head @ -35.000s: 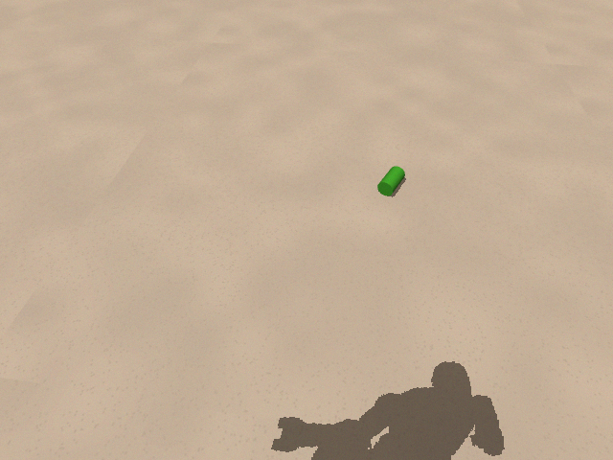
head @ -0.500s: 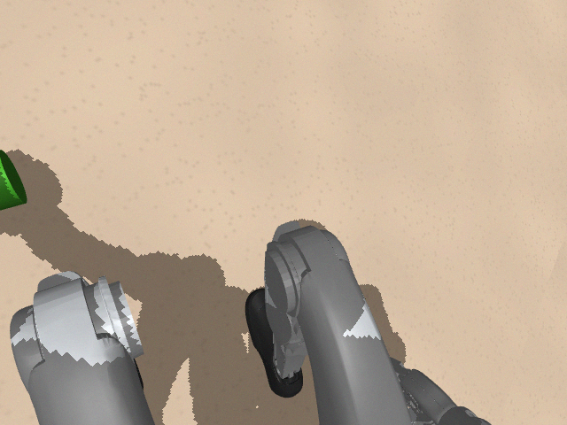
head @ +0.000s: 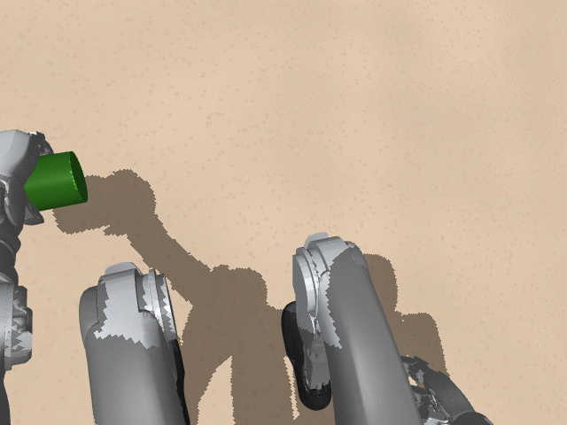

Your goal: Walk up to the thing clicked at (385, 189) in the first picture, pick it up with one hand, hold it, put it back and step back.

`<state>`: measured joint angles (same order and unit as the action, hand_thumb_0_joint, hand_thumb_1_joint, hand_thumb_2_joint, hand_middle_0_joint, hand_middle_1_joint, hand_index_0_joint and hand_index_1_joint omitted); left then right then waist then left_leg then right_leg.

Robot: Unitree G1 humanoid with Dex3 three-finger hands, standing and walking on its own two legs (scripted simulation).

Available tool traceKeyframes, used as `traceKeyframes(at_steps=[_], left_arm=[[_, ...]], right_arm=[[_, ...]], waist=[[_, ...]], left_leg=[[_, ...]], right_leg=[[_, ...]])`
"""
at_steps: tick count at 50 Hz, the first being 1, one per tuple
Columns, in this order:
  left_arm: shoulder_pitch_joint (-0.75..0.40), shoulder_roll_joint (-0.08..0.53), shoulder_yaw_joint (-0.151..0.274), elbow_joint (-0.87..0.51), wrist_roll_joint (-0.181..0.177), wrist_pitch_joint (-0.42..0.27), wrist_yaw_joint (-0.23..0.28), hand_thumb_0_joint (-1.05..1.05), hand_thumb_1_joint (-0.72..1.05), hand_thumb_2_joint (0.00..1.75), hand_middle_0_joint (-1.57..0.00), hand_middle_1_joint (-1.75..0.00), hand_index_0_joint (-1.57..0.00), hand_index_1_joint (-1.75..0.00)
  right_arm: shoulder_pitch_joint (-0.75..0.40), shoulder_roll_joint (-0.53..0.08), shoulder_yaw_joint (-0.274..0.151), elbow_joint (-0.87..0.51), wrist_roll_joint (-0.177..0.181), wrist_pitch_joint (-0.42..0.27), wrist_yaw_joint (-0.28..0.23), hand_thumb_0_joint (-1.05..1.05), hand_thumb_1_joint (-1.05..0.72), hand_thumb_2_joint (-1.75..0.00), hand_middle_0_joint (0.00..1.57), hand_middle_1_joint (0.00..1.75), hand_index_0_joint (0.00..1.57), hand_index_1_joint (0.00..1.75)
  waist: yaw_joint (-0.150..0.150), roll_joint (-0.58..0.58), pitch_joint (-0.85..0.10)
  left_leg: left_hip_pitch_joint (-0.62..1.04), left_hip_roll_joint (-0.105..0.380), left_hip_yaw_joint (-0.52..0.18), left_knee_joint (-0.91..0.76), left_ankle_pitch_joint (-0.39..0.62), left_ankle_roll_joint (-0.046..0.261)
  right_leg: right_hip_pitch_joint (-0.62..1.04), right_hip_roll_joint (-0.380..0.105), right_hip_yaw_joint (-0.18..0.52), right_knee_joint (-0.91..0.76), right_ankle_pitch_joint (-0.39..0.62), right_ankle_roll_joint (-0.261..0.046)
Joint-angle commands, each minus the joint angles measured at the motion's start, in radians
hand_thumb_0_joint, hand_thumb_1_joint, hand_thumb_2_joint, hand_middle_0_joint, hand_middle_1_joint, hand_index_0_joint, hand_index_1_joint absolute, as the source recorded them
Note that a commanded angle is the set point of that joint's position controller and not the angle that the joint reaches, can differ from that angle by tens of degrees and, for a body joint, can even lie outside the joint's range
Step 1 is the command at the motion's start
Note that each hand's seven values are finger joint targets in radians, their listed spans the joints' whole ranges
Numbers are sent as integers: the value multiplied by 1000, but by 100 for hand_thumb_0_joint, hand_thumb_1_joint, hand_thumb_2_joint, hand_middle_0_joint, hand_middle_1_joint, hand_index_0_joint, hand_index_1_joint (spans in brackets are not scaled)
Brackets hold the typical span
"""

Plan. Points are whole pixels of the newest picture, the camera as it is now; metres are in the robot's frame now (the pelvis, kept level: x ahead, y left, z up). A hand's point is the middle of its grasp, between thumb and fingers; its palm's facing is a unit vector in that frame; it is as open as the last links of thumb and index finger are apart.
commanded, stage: settle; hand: left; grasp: from above
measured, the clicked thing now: (26, 186) +0.45 +0.32 -0.19
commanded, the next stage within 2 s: lift in 0.04 s
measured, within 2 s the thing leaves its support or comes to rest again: neither
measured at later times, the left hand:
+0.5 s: hand out of the picture +0.42 +0.33 -0.09, palm faces -0.47 -0.10 -0.88, open 10.4 cm
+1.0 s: hand out of the picture +0.35 +0.32 +0.09, palm faces -0.42 -0.15 -0.89, open 10.4 cm
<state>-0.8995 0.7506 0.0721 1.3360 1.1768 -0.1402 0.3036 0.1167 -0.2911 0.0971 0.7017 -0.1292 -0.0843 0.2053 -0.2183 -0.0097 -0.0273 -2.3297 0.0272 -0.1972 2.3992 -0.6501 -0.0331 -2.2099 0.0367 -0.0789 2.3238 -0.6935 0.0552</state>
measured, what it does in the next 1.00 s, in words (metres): rises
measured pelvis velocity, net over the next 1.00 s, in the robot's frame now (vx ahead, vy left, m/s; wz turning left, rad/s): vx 0.00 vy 0.01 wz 0.11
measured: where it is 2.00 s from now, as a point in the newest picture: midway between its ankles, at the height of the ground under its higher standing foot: (242, 389)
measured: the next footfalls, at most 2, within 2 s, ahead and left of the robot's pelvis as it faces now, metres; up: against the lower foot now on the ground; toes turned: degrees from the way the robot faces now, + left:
none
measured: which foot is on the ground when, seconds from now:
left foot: down 0.00-1.00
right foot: down 0.00-1.00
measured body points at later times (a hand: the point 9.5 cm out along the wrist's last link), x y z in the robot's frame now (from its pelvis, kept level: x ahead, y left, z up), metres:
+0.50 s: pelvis -0.01 +0.00 +0.05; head +0.21 +0.07 +0.44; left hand +0.44 +0.33 -0.04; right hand +0.07 -0.27 -0.07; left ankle +0.08 +0.14 -0.30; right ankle +0.10 -0.13 -0.30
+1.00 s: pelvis +0.00 +0.01 +0.19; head +0.16 +0.06 +0.61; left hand +0.37 +0.32 +0.14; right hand +0.15 -0.24 +0.07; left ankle +0.08 +0.14 -0.30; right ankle +0.10 -0.13 -0.30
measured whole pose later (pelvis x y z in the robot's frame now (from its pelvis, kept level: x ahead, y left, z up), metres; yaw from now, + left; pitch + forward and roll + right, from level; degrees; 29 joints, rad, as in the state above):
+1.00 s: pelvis +0.00 +0.01 +0.19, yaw +6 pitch +29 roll -6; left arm -0.47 0.55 -0.06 0.72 1.00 0.01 0.08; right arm 0.13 -0.25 -0.02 0.67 0.01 0.04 0.01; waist -0.10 0.04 -0.17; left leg -1.72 0.04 -0.09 1.78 -0.58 0.00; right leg -1.63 -0.01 -0.03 1.73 -0.62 0.05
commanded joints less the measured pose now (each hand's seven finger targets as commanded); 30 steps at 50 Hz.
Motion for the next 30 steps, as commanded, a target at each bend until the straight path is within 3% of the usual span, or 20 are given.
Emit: traceKeyframes(at_steps=[1,5,6,9,10,12,16,23,25,30], left_arm=[[-351,298,58,-197,-7,-9,44,0,75,84,-115,-62,-114,-64],[-370,303,62,-219,0,-9,48,0,75,87,-116,-61,-113,-64],[-359,305,64,-208,4,-5,47,0,82,81,-122,-65,-121,-66],[-349,287,50,-210,-2,5,33,0,71,79,-112,-54,-111,-56],[-349,316,78,-244,1,6,33,0,76,77,-118,-60,-117,-61],[-321,278,56,-244,-14,19,13,0,79,78,-117,-60,-117,-61],[-313,278,59,-312,-39,35,-30,0,78,76,-116,-60,-115,-60],[-217,233,41,-412,-65,44,-93,0,77,80,-115,-60,-114,-61],[-226,231,40,-486,-80,40,-104,0,75,81,-113,-63,-112,-63],[-147,196,24,-551,-109,51,-128,0,73,77,-111,-60,-111,-60]], right_arm=[[206,-237,-82,-19,4,11,-29,0,-90,-90,20,30,20,30],[212,-240,-90,-21,8,22,-45,0,-90,-90,20,30,20,30],[216,-245,-93,-15,9,23,-48,0,-93,-91,20,30,20,30],[223,-237,-102,-15,14,31,-56,0,-88,-89,20,30,20,30],[231,-244,-104,-14,18,33,-60,0,-93,-91,20,30,20,30],[227,-232,-116,-17,27,39,-64,0,-91,-91,20,30,20,30],[242,-228,-138,-17,44,52,-73,0,-91,-90,20,30,20,30],[242,-206,-159,-34,70,74,-98,0,-91,-90,20,30,20,30],[242,-198,-164,-46,75,78,-107,0,-91,-90,20,30,20,30],[225,-191,-176,-64,93,83,-128,0,-90,-90,20,30,20,30]], waist=[[-5,321,-710],[-2,330,-748],[0,344,-736],[1,339,-755],[21,360,-774],[28,360,-777],[43,358,-813],[62,297,-790],[68,278,-833],[81,244,-781]], left_leg=[[534,-7,135,-238,141,52],[572,-6,135,-251,143,51],[584,-7,139,-261,146,50],[595,-6,140,-276,141,51],[605,-13,145,-294,149,51],[624,-12,149,-317,140,51],[674,-12,147,-361,140,51],[698,-15,154,-430,116,60],[710,-17,164,-438,134,65],[765,-14,151,-525,81,64]], right_leg=[[343,33,-72,-266,207,-88],[337,32,-68,-278,207,-90],[327,26,-77,-274,218,-89],[338,27,-67,-289,209,-92],[343,21,-75,-289,222,-90],[344,20,-69,-303,213,-92],[364,16,-64,-324,214,-95],[421,11,-41,-411,183,-92],[466,12,-30,-447,193,-88],[485,9,-23,-524,138,-87]])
